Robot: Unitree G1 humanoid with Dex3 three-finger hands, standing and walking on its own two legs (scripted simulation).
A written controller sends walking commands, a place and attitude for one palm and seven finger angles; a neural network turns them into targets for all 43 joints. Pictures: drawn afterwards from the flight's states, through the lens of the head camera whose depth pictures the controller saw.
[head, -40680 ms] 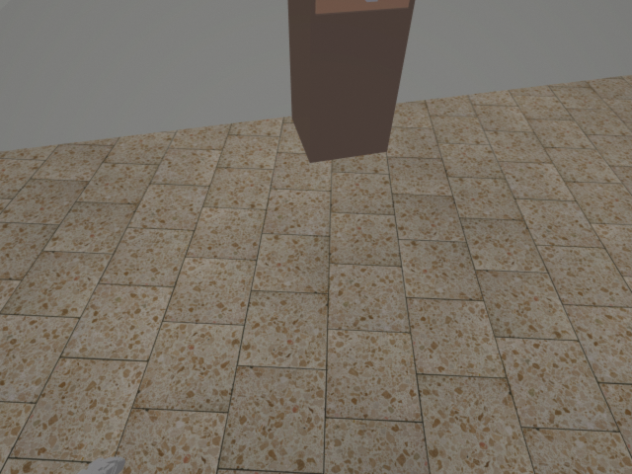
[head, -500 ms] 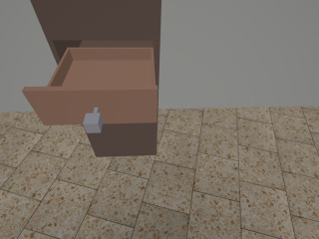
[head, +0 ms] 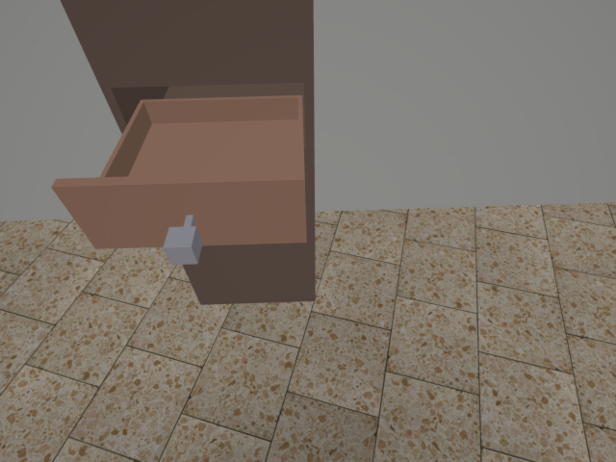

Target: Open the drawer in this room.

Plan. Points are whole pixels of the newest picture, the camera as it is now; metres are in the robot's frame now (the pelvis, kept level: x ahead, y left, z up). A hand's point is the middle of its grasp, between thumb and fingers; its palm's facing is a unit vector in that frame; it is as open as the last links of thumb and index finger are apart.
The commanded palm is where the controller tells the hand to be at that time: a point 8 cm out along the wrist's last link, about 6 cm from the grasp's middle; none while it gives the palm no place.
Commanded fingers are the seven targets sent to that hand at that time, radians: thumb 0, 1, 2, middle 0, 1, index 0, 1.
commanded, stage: let the arm hang, fingers relaxed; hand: left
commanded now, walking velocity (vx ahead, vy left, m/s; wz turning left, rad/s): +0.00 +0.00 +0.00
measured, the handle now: (186, 235) +0.44 +0.23 +0.02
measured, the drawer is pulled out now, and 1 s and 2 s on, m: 0.30 0.30 0.30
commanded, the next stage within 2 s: look to check the result in 0.32 s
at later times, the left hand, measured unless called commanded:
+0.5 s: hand out of the picture +0.00 +0.15 -0.17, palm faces +0.05 -0.98 -0.20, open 7.3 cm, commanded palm none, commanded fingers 0.00 0.90 0.90 -0.20 -0.30 -0.20 -0.30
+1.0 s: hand out of the picture +0.01 +0.15 -0.17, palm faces +0.04 -0.98 -0.19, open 7.3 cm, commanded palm none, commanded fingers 0.00 0.90 0.90 -0.20 -0.30 -0.20 -0.30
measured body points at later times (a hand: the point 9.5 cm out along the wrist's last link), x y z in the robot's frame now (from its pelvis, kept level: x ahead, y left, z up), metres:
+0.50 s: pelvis +0.02 -0.02 +0.00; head +0.03 -0.02 +0.45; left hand +0.00 +0.21 -0.16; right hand -0.01 -0.23 -0.16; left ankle +0.05 +0.11 -0.74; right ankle +0.00 -0.10 -0.74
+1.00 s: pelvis +0.02 -0.02 +0.00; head +0.03 -0.03 +0.45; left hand +0.01 +0.20 -0.16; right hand +0.01 -0.23 -0.16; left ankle +0.05 +0.11 -0.74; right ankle +0.00 -0.10 -0.74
